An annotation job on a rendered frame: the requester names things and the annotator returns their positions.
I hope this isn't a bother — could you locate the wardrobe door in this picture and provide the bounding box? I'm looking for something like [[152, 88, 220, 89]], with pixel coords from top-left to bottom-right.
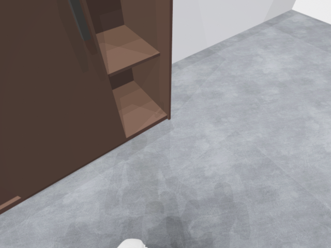
[[0, 186, 17, 205], [0, 0, 127, 199]]

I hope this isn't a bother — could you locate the handle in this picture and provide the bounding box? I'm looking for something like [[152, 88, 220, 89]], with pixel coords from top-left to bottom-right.
[[68, 0, 91, 41]]

